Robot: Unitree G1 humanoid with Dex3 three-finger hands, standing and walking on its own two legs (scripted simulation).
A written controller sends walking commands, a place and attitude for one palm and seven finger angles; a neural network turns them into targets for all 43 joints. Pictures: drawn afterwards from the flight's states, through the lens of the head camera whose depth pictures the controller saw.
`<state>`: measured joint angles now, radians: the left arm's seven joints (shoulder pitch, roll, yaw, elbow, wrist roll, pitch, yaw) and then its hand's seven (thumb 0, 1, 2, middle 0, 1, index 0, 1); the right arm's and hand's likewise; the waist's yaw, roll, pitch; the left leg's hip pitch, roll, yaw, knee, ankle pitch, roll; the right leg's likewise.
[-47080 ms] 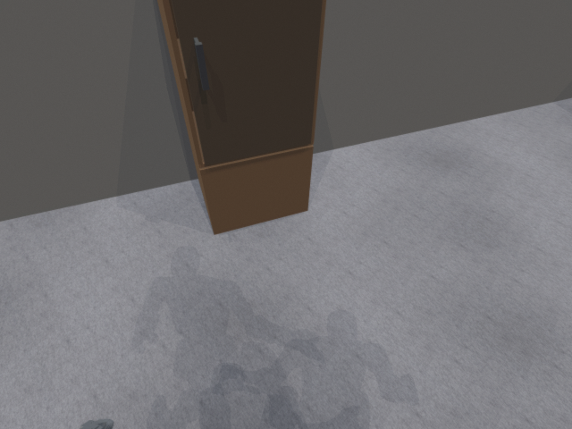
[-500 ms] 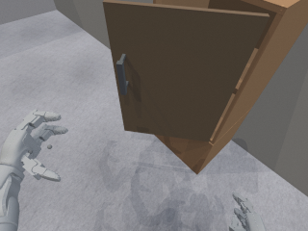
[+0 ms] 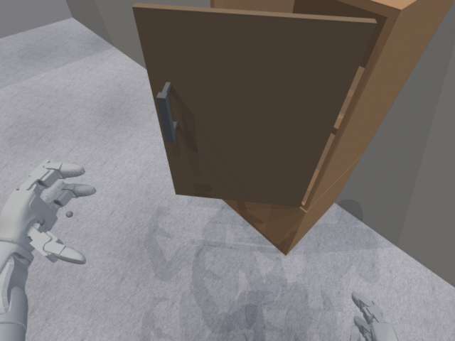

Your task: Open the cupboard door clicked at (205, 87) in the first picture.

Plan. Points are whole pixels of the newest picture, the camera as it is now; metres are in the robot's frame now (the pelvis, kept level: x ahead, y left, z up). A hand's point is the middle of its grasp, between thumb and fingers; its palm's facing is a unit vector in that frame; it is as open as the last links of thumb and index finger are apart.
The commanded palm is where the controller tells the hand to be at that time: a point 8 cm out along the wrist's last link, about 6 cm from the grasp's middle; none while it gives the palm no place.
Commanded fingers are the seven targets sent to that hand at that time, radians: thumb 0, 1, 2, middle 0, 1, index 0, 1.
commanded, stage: raise the hand with hooked fingers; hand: left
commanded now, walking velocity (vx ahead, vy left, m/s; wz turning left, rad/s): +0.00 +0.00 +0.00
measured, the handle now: (169, 113) +0.57 +0.17 +0.06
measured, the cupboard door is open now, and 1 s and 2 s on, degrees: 39 39 39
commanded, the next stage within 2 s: move the hooked fingers beside the handle in 0.06 s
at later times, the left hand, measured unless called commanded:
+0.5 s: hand (86, 188) +0.34 +0.26 +0.09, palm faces -0.04 -1.00 +0.00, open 14.0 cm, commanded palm +0.32 +0.31 +0.08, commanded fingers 0.00 -0.50 0.30 -0.30 -1.20 -0.30 -1.20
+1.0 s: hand (105, 157) +0.41 +0.26 +0.08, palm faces -0.06 -1.00 +0.01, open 14.0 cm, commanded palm +0.39 +0.30 +0.08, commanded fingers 0.00 -0.50 0.30 -0.30 -1.20 -0.30 -1.20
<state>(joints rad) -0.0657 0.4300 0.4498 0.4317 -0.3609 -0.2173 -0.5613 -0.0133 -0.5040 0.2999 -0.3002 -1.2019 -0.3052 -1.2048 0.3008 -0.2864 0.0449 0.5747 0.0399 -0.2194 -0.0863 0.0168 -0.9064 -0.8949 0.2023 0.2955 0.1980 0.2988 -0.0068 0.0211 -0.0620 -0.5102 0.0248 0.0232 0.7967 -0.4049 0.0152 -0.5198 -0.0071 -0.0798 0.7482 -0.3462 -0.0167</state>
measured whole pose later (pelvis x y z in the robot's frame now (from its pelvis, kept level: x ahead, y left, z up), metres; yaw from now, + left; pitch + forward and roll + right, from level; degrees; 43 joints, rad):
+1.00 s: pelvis +0.00 +0.01 -0.01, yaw -1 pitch +13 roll -2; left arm -0.56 0.54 0.45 0.92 -0.25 -0.29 -0.54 -0.01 -0.50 0.30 -0.30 -1.20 -0.30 -1.20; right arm 0.37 -0.29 0.04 0.60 0.03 -0.08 -0.07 0.01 -0.91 -0.89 0.20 0.30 0.20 0.30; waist -0.08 0.00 -0.08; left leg -0.66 0.03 0.04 0.85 -0.42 0.03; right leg -0.68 0.00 -0.06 0.79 -0.35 -0.01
